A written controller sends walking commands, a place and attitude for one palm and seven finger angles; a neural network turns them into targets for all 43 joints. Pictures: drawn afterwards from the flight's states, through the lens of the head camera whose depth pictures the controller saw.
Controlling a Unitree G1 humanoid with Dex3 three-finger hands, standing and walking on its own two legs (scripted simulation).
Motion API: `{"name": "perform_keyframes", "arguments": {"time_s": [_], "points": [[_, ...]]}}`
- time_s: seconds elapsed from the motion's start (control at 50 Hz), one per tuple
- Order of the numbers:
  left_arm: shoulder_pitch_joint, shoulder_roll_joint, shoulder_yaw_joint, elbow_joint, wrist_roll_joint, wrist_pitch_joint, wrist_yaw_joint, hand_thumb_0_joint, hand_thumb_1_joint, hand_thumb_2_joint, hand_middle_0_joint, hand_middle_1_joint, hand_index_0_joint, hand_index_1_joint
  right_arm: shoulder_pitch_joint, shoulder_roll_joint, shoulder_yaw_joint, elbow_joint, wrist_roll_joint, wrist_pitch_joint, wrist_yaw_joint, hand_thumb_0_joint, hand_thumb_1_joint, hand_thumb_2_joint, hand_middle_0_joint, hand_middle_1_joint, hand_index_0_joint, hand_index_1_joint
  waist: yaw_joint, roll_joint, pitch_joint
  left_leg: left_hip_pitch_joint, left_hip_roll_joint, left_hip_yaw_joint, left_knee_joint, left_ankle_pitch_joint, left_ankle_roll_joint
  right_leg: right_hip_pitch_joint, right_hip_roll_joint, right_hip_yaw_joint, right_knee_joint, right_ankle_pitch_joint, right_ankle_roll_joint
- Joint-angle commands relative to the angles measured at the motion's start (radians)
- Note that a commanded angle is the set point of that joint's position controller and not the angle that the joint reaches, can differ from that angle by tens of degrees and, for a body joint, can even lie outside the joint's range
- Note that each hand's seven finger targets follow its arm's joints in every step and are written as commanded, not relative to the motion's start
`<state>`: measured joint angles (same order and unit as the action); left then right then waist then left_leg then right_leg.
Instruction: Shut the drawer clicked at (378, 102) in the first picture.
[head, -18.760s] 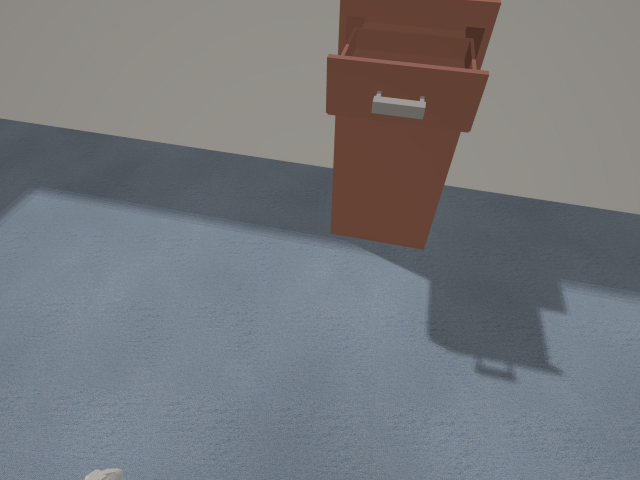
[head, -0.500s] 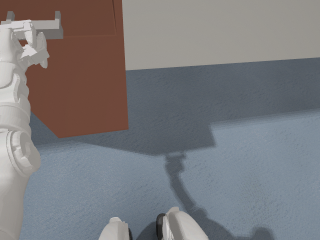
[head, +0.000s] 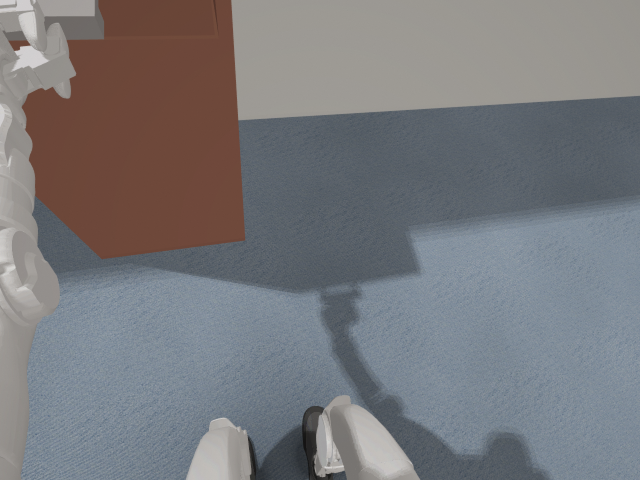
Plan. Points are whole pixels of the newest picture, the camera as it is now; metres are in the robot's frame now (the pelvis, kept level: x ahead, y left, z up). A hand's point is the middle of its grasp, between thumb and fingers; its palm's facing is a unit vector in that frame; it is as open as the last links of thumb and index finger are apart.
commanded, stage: pull the fist back off the drawer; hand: left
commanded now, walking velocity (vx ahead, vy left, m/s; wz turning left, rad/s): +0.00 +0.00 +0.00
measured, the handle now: (40, 3) +0.65 +0.22 +0.10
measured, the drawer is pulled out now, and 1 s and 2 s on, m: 0.00 0.00 0.00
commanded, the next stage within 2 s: draw the hand back to the body in 0.46 s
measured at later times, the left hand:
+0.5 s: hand (68, 65) +0.57 +0.19 +0.10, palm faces +0.09 -1.00 +0.00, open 3.1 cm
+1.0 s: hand out of the picture +0.43 +0.21 +0.15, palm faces +0.09 -1.00 -0.03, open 3.3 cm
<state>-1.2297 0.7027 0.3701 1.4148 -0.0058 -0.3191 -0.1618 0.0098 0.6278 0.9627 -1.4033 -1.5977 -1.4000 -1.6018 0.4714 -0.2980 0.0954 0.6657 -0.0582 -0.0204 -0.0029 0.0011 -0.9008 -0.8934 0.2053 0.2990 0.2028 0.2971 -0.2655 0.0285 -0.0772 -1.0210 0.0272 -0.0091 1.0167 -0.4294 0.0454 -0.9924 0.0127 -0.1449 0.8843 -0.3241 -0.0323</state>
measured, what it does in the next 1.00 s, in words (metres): shifts its weight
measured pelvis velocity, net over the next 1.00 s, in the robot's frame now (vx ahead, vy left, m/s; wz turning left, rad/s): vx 0.07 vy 0.00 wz -0.01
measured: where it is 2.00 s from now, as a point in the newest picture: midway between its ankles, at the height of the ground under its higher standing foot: outside the picture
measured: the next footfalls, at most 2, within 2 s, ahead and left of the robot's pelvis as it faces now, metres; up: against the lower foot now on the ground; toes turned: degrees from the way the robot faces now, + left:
none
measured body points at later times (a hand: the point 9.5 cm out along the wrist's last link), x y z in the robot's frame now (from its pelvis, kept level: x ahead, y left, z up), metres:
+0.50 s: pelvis +0.03 +0.00 +0.02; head +0.17 +0.02 +0.44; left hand +0.56 +0.25 +0.10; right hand +0.00 -0.26 -0.09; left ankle +0.02 +0.09 -0.67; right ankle +0.05 -0.11 -0.67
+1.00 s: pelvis +0.07 +0.00 +0.05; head +0.11 +0.00 +0.50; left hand +0.42 +0.27 +0.15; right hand +0.19 -0.24 -0.06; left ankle +0.02 +0.09 -0.67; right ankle +0.05 -0.11 -0.67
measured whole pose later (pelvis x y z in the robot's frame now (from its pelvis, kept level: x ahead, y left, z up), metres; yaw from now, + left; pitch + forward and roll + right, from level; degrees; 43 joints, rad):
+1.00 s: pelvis +0.07 +0.00 +0.05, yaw +0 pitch +10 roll -2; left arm -0.24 0.30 0.28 0.40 -0.23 -0.18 -0.17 0.01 0.90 0.90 -1.40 -1.60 -1.40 -1.60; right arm 0.28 -0.26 0.02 0.59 0.04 -0.01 -0.02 0.01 -0.90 -0.89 0.20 0.30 0.20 0.30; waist -0.03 0.05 -0.11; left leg -0.45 0.00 0.03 0.70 -0.42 0.04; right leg -0.47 0.01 -0.07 0.63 -0.34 -0.01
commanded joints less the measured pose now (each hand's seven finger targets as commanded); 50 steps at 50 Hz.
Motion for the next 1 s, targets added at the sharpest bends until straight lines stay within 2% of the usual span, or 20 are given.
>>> {"name": "perform_keyframes", "arguments": {"time_s": [0.0,0.16,0.18,0.22,0.32,0.36,0.38,0.44,0.52,0.54,0.58,0.62,0.66,0.7,0.76,0.8,0.88,0.92,0.94,0.98], "points": [[-0.579,0.195,0.034,-0.255,-0.014,-0.062,0.021,0.000,0.900,0.900,-1.400,-1.600,-1.400,-1.600,0.228,-0.203,-0.078,-0.027,0.006,0.006,-0.004,0.000,-0.900,-0.900,0.200,0.300,0.200,0.300,-0.075,0.194,-0.457,0.365,0.011,-0.098,-0.140,0.140,-0.003,0.174,0.029,0.119,-0.120,0.001,0.015],[-0.440,0.175,0.058,-0.317,-0.031,-0.072,-0.003,0.000,0.900,0.900,-1.400,-1.600,-1.400,-1.600,0.212,-0.191,-0.089,-0.058,0.010,0.036,0.008,0.000,-0.900,-0.900,0.200,0.300,0.200,0.300,-0.016,0.226,-0.497,0.425,0.012,-0.083,-0.150,0.209,-0.009,0.216,0.032,0.117,-0.116,0.047,0.008],[-0.396,0.174,0.068,-0.303,-0.035,-0.068,-0.005,0.000,0.900,0.900,-1.400,-1.600,-1.400,-1.600,0.211,-0.190,-0.090,-0.061,0.012,0.039,0.009,0.000,-0.900,-0.900,0.200,0.300,0.200,0.300,-0.009,0.186,-0.485,0.411,0.013,-0.080,-0.152,0.218,-0.007,0.240,0.033,0.119,-0.121,0.058,0.009],[-0.357,0.175,0.081,-0.333,-0.043,-0.073,-0.006,0.000,0.900,0.900,-1.400,-1.600,-1.400,-1.600,0.203,-0.189,-0.093,-0.068,0.014,0.047,0.010,0.000,-0.900,-0.900,0.200,0.300,0.200,0.300,0.010,0.203,-0.479,0.425,0.011,-0.074,-0.160,0.244,-0.008,0.254,0.034,0.119,-0.123,0.078,0.007],[-0.201,0.157,0.113,-0.396,-0.061,-0.085,-0.003,0.000,0.900,0.900,-1.400,-1.600,-1.400,-1.600,0.187,-0.180,-0.105,-0.089,0.020,0.066,0.015,0.000,-0.900,-0.900,0.200,0.300,0.200,0.300,0.058,0.146,-0.511,0.464,0.011,-0.056,-0.176,0.339,-0.010,0.341,0.037,0.117,-0.119,0.178,0.007],[-0.180,0.121,0.094,-0.417,-0.068,-0.088,-0.004,0.000,0.900,0.900,-1.400,-1.600,-1.400,-1.600,0.173,-0.171,-0.109,-0.094,0.025,0.073,0.016,0.000,-0.900,-0.900,0.200,0.300,0.200,0.300,0.054,0.125,-0.480,0.454,0.009,-0.041,-0.179,0.354,-0.007,0.360,0.035,0.122,-0.126,0.216,0.012],[-0.172,0.146,0.111,-0.419,-0.065,-0.090,-0.002,0.000,0.900,0.900,-1.400,-1.600,-1.400,-1.600,0.171,-0.172,-0.110,-0.095,0.027,0.078,0.013,0.000,-0.900,-0.900,0.200,0.300,0.200,0.300,0.061,0.114,-0.465,0.435,0.009,-0.035,-0.182,0.350,-0.007,0.380,0.035,0.126,-0.127,0.226,0.013],[-0.146,0.153,0.124,-0.472,-0.062,-0.111,0.002,0.000,0.900,0.900,-1.400,-1.600,-1.400,-1.600,0.165,-0.165,-0.116,-0.103,0.029,0.087,0.011,0.000,-0.900,-0.900,0.200,0.300,0.200,0.300,0.079,0.143,-0.501,0.484,0.007,-0.034,-0.184,0.426,-0.011,0.408,0.035,0.128,-0.115,0.292,0.009],[-0.067,0.073,0.095,-0.500,-0.085,-0.124,-0.012,0.000,0.900,0.900,-1.400,-1.600,-1.400,-1.600,0.152,-0.154,-0.126,-0.097,0.032,0.098,0.014,0.000,-0.900,-0.900,0.200,0.300,0.200,0.300,0.087,0.163,-0.503,0.572,0.015,-0.036,-0.177,0.575,-0.020,0.391,0.036,0.119,-0.113,0.371,0.007],[-0.051,0.065,0.094,-0.482,-0.092,-0.116,-0.017,0.000,0.900,0.900,-1.400,-1.600,-1.400,-1.600,0.152,-0.154,-0.125,-0.093,0.034,0.102,0.014,0.000,-0.900,-0.900,0.200,0.300,0.200,0.300,0.085,0.123,-0.485,0.558,0.016,-0.035,-0.180,0.576,-0.020,0.402,0.037,0.118,-0.116,0.382,0.010],[0.079,0.054,0.107,-0.579,-0.115,-0.107,-0.034,0.000,0.900,0.900,-1.400,-1.600,-1.400,-1.600,0.134,-0.149,-0.135,-0.126,0.043,0.106,0.017,0.000,-0.900,-0.900,0.200,0.300,0.200,0.300,0.133,0.126,-0.557,0.597,0.014,-0.027,-0.197,0.657,-0.020,0.489,0.034,0.123,-0.121,0.455,0.009],[0.214,0.038,0.104,-0.722,-0.139,-0.097,-0.047,0.000,0.900,0.900,-1.400,-1.600,-1.400,-1.600,0.107,-0.138,-0.142,-0.155,0.056,0.103,0.018,0.000,-0.900,-0.900,0.200,0.300,0.200,0.300,0.172,0.182,-0.613,0.676,0.019,-0.025,-0.207,0.786,-0.027,0.544,0.030,0.126,-0.129,0.536,0.004],[0.299,-0.053,0.042,-0.844,-0.171,-0.073,-0.052,0.000,0.900,0.900,-1.400,-1.600,-1.400,-1.600,0.072,-0.119,-0.145,-0.166,0.069,0.093,0.023,0.000,-0.900,-0.900,0.200,0.300,0.200,0.300,0.171,0.158,-0.570,0.723,0.029,-0.031,-0.228,0.857,-0.032,0.555,0.027,0.114,-0.157,0.569,0.010],[0.389,-0.064,0.056,-0.897,-0.205,-0.036,-0.044,0.000,0.900,0.900,-1.400,-1.600,-1.400,-1.600,0.041,-0.123,-0.149,-0.169,0.080,0.081,0.018,0.000,-0.900,-0.900,0.200,0.300,0.200,0.300,0.181,0.066,-0.503,0.677,0.026,-0.019,-0.262,0.774,-0.021,0.609,0.025,0.113,-0.183,0.564,0.016],[0.496,-0.094,0.038,-1.066,-0.218,-0.006,-0.023,0.000,0.900,0.900,-1.400,-1.600,-1.400,-1.600,-0.010,-0.110,-0.147,-0.183,0.090,0.051,0.009,0.000,-0.900,-0.900,0.200,0.300,0.200,0.300,0.199,0.131,-0.468,0.717,0.022,-0.010,-0.298,0.792,-0.027,0.653,0.014,0.113,-0.202,0.578,0.013],[0.571,-0.133,0.017,-1.149,-0.227,0.005,-0.008,0.000,0.900,0.900,-1.400,-1.600,-1.400,-1.600,-0.041,-0.102,-0.147,-0.185,0.091,0.027,0.002,0.000,-0.900,-0.900,0.200,0.300,0.200,0.300,0.202,0.082,-0.425,0.732,0.025,-0.016,-0.318,0.797,-0.032,0.665,0.013,0.104,-0.217,0.559,0.015],[0.637,-0.191,-0.032,-1.236,-0.237,0.050,-0.005,0.000,0.900,0.900,-1.400,-1.600,-1.400,-1.600,-0.098,-0.097,-0.140,-0.179,0.097,-0.009,-0.013,0.000,-0.900,-0.900,0.200,0.300,0.200,0.300,0.199,0.065,-0.366,0.772,0.022,-0.025,-0.351,0.784,-0.045,0.673,0.007,0.095,-0.240,0.531,0.017],[0.657,-0.194,-0.040,-1.269,-0.239,0.077,-0.013,0.000,0.900,0.900,-1.400,-1.600,-1.400,-1.600,-0.131,-0.097,-0.133,-0.181,0.101,-0.023,-0.022,0.000,-0.900,-0.900,0.200,0.300,0.200,0.300,0.203,0.100,-0.326,0.787,0.015,-0.022,-0.361,0.754,-0.044,0.672,0.002,0.099,-0.255,0.513,0.013],[0.679,-0.209,-0.053,-1.275,-0.239,0.090,-0.018,0.000,0.900,0.900,-1.400,-1.600,-1.400,-1.600,-0.140,-0.094,-0.130,-0.183,0.102,-0.028,-0.025,0.000,-0.900,-0.900,0.200,0.300,0.200,0.300,0.206,0.058,-0.326,0.795,0.017,-0.030,-0.372,0.749,-0.047,0.681,0.003,0.091,-0.257,0.499,0.014],[0.706,-0.220,-0.058,-1.307,-0.248,0.115,-0.029,0.000,0.900,0.900,-1.400,-1.600,-1.400,-1.600,-0.175,-0.092,-0.126,-0.192,0.106,-0.042,-0.034,0.000,-0.900,-0.900,0.200,0.300,0.200,0.300,0.216,0.062,-0.311,0.802,0.011,-0.025,-0.386,0.702,-0.049,0.698,-0.003,0.092,-0.273,0.484,0.013]]}}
